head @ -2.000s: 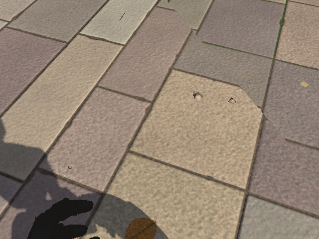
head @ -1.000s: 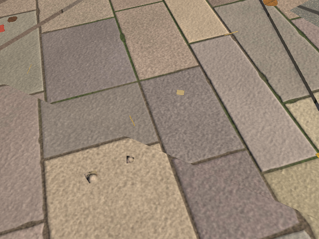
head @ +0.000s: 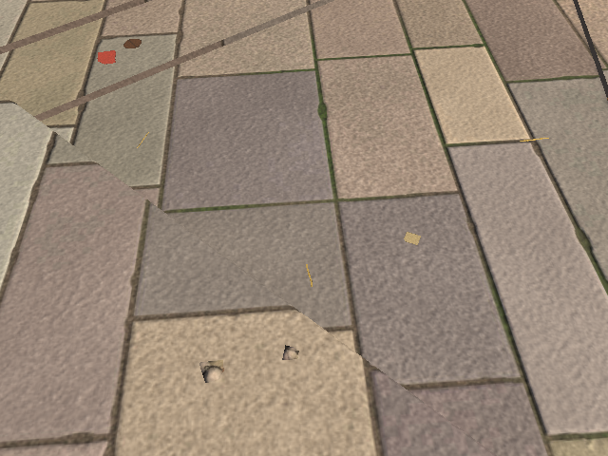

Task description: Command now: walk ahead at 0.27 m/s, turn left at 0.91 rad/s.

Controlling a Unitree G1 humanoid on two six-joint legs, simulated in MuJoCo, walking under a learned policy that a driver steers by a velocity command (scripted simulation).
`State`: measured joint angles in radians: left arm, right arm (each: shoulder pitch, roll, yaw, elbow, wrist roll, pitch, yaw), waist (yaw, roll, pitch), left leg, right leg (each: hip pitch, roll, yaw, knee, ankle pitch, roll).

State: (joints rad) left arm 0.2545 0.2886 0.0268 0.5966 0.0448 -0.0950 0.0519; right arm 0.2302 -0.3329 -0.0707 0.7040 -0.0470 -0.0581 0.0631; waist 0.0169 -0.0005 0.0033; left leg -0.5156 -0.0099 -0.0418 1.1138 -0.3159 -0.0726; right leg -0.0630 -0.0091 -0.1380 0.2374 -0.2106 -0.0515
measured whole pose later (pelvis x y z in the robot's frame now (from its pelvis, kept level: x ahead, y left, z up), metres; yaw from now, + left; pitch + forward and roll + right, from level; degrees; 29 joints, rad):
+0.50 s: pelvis +0.18 +0.11 -0.02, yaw +6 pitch +0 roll -1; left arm 0.45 0.27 0.04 0.89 0.00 -0.03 -0.03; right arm 0.17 -0.26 -0.04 0.71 -0.04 -0.04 0.01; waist 0.06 -0.01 0.05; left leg -0.30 0.03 0.13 0.57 -0.27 0.04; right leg -0.33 -0.07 0.02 1.16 -0.31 -0.09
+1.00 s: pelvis +0.56 +0.08 -0.05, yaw -19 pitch -2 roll +0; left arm 0.28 0.33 0.08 0.85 0.01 0.00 -0.03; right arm 0.25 -0.22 -0.02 0.81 -0.04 -0.07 -0.02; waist 0.02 -0.03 0.08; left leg -0.25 0.04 -0.02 1.40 -0.34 -0.02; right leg -0.37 0.19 -0.10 0.70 -0.30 -0.22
